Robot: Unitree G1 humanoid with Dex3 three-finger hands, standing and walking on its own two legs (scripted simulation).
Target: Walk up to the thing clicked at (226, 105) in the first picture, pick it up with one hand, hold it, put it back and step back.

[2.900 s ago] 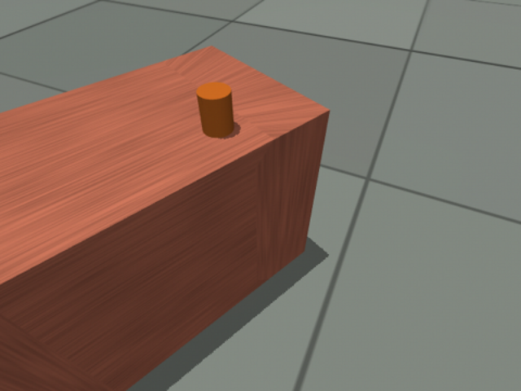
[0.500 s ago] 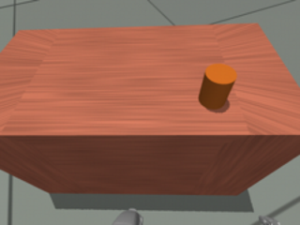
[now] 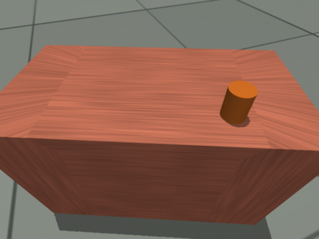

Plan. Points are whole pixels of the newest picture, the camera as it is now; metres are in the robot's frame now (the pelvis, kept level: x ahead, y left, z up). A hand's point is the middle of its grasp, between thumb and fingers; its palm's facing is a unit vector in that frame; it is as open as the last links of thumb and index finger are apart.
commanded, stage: walk up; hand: right
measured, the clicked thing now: (237, 102) +0.53 -0.22 +0.05
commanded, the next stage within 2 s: stand in 1.46 s
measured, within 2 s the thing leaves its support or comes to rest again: neither
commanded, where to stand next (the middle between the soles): +0.09 +0.00 m, yaw -3 degrees
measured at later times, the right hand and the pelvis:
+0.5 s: hand out of the picture +0.11 -0.26 -0.13, palm faces +0.00 +0.94 -0.33, open 7.3 cm; pelvis +0.02 -0.01 +0.02, yaw +0 degrees
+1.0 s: hand out of the picture +0.11 -0.27 -0.13, palm faces +0.03 +0.94 -0.33, open 7.3 cm; pelvis +0.03 -0.01 +0.03, yaw -2 degrees
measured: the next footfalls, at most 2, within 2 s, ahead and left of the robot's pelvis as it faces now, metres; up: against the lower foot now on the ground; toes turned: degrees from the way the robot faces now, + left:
none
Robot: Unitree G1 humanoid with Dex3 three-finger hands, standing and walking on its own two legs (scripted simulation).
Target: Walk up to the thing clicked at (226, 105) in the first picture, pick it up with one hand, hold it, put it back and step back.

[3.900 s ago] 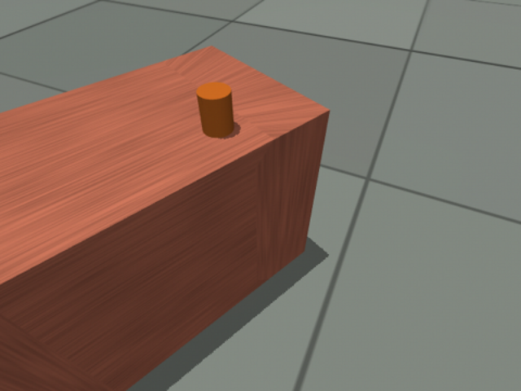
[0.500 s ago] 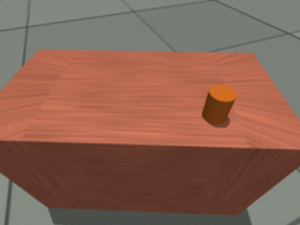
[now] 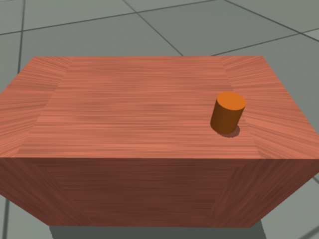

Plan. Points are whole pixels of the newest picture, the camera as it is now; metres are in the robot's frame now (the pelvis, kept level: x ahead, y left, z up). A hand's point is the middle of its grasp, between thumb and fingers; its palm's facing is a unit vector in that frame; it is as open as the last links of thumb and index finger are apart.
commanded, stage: walk up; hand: right
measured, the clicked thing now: (226, 113) +0.51 -0.20 +0.03
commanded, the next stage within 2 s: stand in 0.46 s
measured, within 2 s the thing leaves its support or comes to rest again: neither
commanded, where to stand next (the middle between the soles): +0.06 +0.02 m, yaw -1 degrees
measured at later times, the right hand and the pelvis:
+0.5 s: hand out of the picture +0.09 -0.25 -0.15, palm faces +0.02 +0.94 -0.33, open 7.3 cm; pelvis +0.00 +0.00 +0.00, yaw +0 degrees
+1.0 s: hand out of the picture +0.07 -0.26 -0.15, palm faces +0.01 +0.94 -0.34, open 7.3 cm; pelvis -0.01 -0.01 +0.00, yaw +0 degrees
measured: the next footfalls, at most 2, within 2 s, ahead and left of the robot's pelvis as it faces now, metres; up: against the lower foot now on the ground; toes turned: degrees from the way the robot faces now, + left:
none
